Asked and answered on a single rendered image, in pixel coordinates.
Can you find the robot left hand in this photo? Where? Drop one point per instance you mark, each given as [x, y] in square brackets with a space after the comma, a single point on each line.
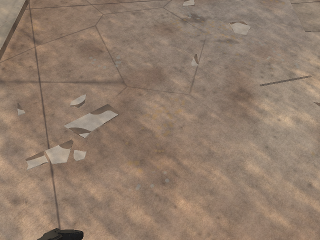
[67, 234]

